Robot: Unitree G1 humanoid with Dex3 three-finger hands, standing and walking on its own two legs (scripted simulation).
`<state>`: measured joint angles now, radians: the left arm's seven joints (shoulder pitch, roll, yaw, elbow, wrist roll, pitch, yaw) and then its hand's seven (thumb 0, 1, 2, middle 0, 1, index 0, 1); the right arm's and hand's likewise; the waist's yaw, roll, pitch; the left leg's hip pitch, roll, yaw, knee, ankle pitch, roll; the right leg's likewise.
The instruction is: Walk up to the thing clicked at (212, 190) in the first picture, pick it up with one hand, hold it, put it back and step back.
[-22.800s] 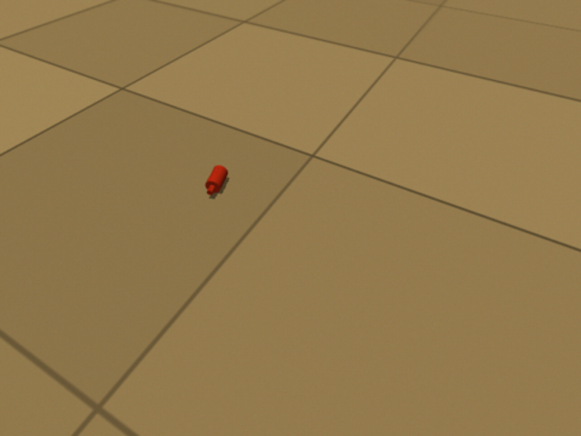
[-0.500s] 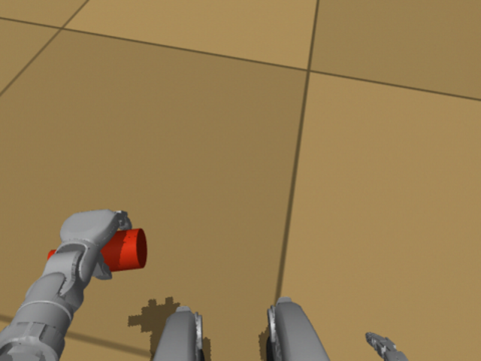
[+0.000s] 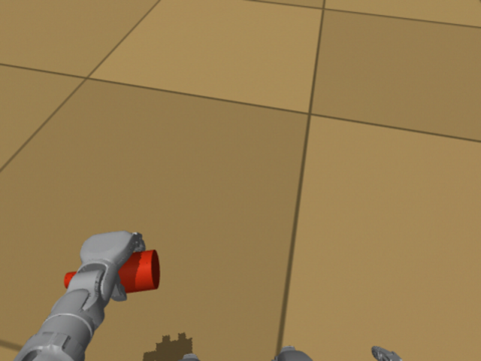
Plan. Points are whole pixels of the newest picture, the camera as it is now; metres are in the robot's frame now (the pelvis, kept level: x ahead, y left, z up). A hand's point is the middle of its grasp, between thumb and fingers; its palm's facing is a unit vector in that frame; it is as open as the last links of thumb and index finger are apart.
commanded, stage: hold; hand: left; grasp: from above
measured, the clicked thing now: (112, 274) +0.32 +0.25 -0.12
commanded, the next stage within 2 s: crouch in 2.00 s
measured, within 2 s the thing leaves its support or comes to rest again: neither
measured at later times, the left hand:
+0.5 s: hand (110, 254) +0.33 +0.23 -0.04, palm faces -0.49 -0.05 -0.87, open 10.1 cm
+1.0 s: hand (109, 258) +0.31 +0.22 -0.02, palm faces -0.48 -0.04 -0.88, open 10.1 cm
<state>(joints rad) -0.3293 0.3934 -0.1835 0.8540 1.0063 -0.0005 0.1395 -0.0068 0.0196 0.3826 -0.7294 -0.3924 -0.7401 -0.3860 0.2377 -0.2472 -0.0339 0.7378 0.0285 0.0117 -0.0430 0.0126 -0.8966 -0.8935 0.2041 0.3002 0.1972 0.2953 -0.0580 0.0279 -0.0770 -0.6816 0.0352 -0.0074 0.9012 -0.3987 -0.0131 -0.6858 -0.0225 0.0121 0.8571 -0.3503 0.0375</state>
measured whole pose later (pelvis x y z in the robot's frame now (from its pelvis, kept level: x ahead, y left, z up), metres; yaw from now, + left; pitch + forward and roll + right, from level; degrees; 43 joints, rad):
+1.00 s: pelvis +0.02 +0.00 +0.04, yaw -1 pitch +3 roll +0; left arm -0.25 0.39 -0.21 0.73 1.01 -0.02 0.01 -0.01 0.05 0.34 -0.77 -0.30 -0.77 -0.30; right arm 0.22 -0.26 -0.04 0.70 0.04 0.06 -0.04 0.01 -0.89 -0.89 0.20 0.30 0.20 0.29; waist -0.02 0.04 -0.03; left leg -0.34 0.03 0.02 0.59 -0.29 -0.01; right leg -0.37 -0.03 0.03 0.57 -0.26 0.03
